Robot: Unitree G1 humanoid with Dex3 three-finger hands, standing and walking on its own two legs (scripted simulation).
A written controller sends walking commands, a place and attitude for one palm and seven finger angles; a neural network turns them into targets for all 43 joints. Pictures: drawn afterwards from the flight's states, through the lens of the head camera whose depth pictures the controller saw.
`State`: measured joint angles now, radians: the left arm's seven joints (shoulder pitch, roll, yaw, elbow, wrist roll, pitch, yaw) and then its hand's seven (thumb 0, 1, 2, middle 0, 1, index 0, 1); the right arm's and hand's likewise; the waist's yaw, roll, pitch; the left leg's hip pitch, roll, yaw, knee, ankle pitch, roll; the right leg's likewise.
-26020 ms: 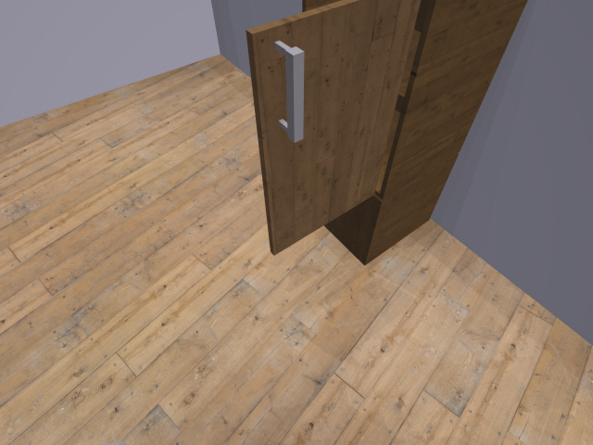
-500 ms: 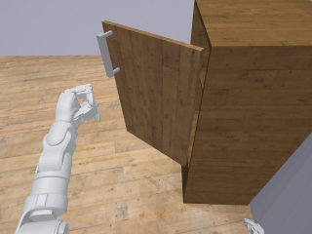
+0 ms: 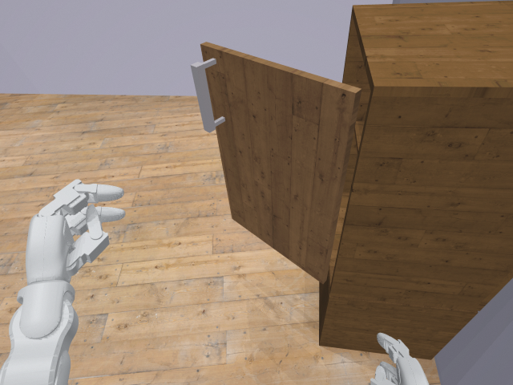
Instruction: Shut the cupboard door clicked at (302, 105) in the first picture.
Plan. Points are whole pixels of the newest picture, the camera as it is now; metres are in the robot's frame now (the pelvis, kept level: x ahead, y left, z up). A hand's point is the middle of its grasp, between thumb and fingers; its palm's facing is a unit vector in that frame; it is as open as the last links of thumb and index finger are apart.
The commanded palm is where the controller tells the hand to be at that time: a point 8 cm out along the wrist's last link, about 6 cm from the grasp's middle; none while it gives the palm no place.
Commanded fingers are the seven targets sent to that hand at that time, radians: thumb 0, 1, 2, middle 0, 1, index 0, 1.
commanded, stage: draw the hand back to the body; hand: left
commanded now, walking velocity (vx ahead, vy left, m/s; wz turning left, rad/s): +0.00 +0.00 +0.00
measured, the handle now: (210, 96) +0.68 +0.19 +0.14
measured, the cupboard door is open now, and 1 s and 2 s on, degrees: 55 55 55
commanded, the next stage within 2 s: step back with the hand held close in 0.60 s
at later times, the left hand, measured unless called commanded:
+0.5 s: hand (50, 277) +0.19 +0.27 +0.16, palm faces +0.51 -0.78 -0.37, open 7.3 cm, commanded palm +0.14 +0.31 +0.17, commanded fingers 0.00 0.90 0.90 -0.20 -0.30 -0.20 -0.30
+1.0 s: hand (46, 278) +0.19 +0.29 +0.15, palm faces +0.41 -0.77 -0.48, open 7.4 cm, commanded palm +0.13 +0.33 +0.17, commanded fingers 0.00 0.90 0.90 -0.20 -0.30 -0.20 -0.30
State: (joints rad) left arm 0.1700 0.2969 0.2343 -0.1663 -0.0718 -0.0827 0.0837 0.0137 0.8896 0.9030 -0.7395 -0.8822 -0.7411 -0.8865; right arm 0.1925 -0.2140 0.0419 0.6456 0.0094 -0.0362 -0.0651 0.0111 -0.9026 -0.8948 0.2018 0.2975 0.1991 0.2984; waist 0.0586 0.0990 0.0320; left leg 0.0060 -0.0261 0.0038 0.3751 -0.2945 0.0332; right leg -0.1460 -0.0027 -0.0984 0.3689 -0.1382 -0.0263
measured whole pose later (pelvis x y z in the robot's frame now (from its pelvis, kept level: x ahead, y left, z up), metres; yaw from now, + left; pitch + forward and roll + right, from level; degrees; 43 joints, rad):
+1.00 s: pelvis -0.01 +0.03 -0.01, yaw -1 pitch +1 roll +0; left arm 0.55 0.38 0.41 -0.46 -0.05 -0.17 0.13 0.01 0.88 0.90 -0.21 -0.30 -0.21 -0.30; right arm 0.22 -0.25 -0.03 0.59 0.01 -0.03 -0.07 0.01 -0.90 -0.89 0.20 0.30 0.20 0.30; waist 0.01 0.03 0.01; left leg -0.21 -0.07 0.03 0.54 -0.35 0.07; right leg -0.38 -0.05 -0.06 0.57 -0.17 0.00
